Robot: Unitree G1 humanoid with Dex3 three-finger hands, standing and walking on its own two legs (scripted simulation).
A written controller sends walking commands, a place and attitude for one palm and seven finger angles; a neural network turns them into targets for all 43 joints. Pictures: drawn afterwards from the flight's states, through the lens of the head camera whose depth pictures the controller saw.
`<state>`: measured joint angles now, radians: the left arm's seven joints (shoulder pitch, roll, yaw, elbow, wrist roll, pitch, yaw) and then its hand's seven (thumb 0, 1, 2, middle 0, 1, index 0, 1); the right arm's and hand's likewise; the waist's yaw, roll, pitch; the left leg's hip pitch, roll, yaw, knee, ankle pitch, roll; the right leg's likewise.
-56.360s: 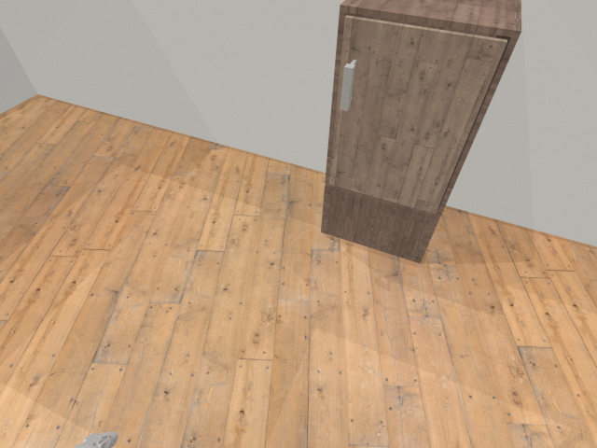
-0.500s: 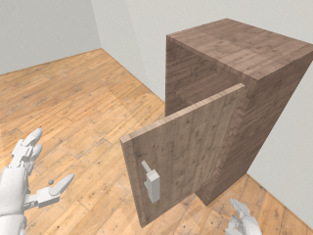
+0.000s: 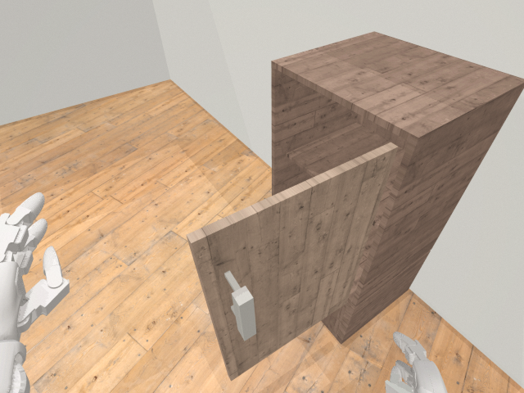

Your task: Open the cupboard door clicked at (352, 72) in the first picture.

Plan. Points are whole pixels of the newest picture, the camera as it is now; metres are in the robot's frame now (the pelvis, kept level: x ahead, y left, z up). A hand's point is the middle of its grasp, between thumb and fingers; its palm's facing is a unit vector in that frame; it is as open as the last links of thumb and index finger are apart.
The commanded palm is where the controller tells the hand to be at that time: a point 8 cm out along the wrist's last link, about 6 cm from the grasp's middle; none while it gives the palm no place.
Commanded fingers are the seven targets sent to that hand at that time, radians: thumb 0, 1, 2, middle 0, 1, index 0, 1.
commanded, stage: draw the hand back to the body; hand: left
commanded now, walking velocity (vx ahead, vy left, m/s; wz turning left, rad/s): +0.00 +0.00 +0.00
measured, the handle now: (238, 304) +0.27 +0.08 -0.03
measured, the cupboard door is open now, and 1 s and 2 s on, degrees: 88 88 88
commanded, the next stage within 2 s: step back with the hand held close in 0.08 s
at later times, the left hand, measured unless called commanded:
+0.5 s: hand (58, 288) +0.18 +0.27 +0.15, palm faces +0.36 -0.80 -0.49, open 7.4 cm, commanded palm +0.12 +0.31 +0.17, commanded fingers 0.00 0.90 0.90 -0.20 -0.30 -0.20 -0.30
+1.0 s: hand out of the picture +0.09 +0.29 +0.16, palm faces +0.48 -0.74 -0.46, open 7.4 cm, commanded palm +0.03 +0.33 +0.17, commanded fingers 0.00 0.90 0.90 -0.20 -0.30 -0.20 -0.30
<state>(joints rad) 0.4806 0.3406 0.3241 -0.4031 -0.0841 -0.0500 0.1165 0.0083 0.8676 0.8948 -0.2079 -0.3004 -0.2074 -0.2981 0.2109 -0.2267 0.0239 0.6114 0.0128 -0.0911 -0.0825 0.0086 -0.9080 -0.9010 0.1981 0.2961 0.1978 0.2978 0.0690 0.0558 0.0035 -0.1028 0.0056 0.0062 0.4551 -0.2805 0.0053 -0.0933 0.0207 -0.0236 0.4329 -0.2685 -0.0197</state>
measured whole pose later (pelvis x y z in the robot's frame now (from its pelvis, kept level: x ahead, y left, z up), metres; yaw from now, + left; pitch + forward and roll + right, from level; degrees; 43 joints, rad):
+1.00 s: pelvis -0.10 +0.02 -0.02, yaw +2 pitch -2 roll -1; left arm 0.50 0.40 0.44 -0.50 0.00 -0.21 0.16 0.01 0.88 0.90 -0.21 -0.30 -0.21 -0.30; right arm 0.24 -0.20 0.01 0.57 0.00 -0.07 -0.08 0.01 -0.91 -0.90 0.20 0.30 0.20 0.30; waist 0.00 0.00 0.05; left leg -0.42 -0.01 0.03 0.67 -0.25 0.06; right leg -0.39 0.03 0.03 0.62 -0.20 0.01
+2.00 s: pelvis -0.25 +0.04 -0.01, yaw -2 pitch +0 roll +0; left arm 0.50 0.37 0.42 -0.41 -0.03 -0.22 0.18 0.01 0.88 0.90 -0.21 -0.30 -0.21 -0.30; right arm 0.34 -0.26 -0.04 0.74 0.00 -0.13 -0.09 0.01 -0.91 -0.90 0.20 0.30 0.20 0.30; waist 0.00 -0.04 -0.05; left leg -0.31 0.00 0.07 0.56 -0.27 0.03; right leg -0.14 -0.02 0.02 0.57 -0.43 0.02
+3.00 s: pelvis -0.28 +0.04 +0.00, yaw -2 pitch -2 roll +0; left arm 0.30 0.18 0.01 1.11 0.00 0.02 0.03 -0.02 0.96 0.90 -0.20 -0.30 -0.20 -0.30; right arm 0.26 -0.17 0.02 1.11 -0.03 0.03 -0.03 0.00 -0.94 -0.90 0.20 0.30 0.20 0.30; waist 0.01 0.01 0.06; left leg -0.22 0.01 0.03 0.42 -0.18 0.00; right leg -0.15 0.01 -0.11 0.42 -0.24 -0.05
